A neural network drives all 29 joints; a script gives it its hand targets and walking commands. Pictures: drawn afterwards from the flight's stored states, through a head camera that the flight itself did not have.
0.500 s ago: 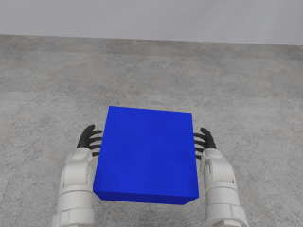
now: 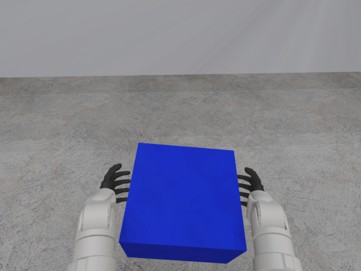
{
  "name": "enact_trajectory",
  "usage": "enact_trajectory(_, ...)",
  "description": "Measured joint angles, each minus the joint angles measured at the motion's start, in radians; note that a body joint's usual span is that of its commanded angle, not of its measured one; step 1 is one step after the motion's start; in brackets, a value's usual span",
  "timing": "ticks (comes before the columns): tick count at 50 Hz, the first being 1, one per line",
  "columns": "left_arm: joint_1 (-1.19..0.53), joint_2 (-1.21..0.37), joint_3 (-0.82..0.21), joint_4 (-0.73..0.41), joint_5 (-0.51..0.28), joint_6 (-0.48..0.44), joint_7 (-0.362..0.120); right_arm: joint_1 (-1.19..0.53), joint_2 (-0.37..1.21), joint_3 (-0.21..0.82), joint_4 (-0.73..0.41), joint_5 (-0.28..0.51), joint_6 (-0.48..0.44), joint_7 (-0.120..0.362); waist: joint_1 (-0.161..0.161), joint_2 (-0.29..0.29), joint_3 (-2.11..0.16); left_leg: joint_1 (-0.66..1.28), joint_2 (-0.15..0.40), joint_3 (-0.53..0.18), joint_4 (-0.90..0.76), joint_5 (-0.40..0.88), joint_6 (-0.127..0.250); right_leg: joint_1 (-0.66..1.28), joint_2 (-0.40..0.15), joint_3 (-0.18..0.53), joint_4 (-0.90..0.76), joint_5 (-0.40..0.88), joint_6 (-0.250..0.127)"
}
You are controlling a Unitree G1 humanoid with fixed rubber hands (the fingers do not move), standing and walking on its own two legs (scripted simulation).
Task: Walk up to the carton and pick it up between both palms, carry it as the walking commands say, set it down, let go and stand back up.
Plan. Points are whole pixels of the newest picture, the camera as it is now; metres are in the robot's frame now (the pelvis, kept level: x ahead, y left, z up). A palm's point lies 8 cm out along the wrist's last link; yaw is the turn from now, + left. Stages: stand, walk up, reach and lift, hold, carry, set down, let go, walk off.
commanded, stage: hold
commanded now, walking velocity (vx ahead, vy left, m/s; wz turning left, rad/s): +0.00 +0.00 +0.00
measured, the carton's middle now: (182, 202) +0.31 +0.00 -0.04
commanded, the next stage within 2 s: carry in 0.16 s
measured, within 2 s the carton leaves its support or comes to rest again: neither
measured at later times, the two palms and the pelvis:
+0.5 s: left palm (80, 196) +0.25 +0.21 +0.08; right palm (237, 193) +0.26 -0.12 +0.06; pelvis -0.01 +0.04 -0.04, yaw +3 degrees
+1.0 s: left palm (37, 257) +0.14 +0.24 +0.09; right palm (233, 246) +0.15 -0.09 +0.07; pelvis -0.08 +0.07 -0.03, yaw +2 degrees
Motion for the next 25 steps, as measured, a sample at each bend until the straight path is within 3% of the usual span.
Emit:
enact_trajectory(5,0.040,0.003,-0.014,-0.071,-0.009,0.013,0.023,0.030,0.033,0.016,-0.056,0.006,0.005,-0.020,0.006,-0.019,0.026,-0.002,0.009,-0.007,-0.012,0.006,-0.008,0.000,0.008,-0.008,-0.011,0.004,-0.007)
enact_trajectory(10,0.068,-0.007,-0.031,-0.127,-0.031,0.023,0.056,0.047,0.028,0.036,-0.093,0.003,0.007,-0.005,0.008,-0.021,0.038,-0.023,0.010,-0.018,-0.007,0.008,-0.010,-0.010,0.009,-0.019,-0.018,0.009,-0.009)
enact_trajectory(13,0.055,-0.002,-0.053,-0.143,-0.101,0.031,0.106,0.044,0.028,0.025,-0.149,0.029,0.031,-0.023,0.006,-0.004,0.009,-0.126,0.006,-0.017,0.138,-0.056,-0.009,-0.101,0.010,-0.022,0.104,-0.043,0.000)
enact_trajectory(17,0.024,-0.016,-0.091,-0.183,-0.133,0.058,0.202,0.045,0.025,0.024,-0.224,0.063,0.065,-0.051,-0.024,0.005,-0.042,-0.229,-0.014,0.008,0.314,-0.135,0.010,-0.191,-0.023,-0.043,0.286,-0.143,0.016)
enact_trajectory(23,0.023,-0.012,-0.081,-0.261,-0.104,0.173,0.181,0.022,0.013,0.063,-0.267,0.107,0.178,-0.091,-0.041,-0.043,-0.159,-0.298,-0.098,0.056,0.427,-0.185,0.057,-0.290,-0.111,0.000,0.466,-0.236,0.065)
enact_trajectory(25,0.040,0.004,-0.082,-0.315,-0.116,0.228,0.183,0.012,0.022,0.085,-0.296,0.110,0.235,-0.108,-0.038,-0.039,-0.188,-0.330,-0.101,0.072,0.477,-0.209,0.071,-0.336,-0.123,-0.017,0.531,-0.237,0.060)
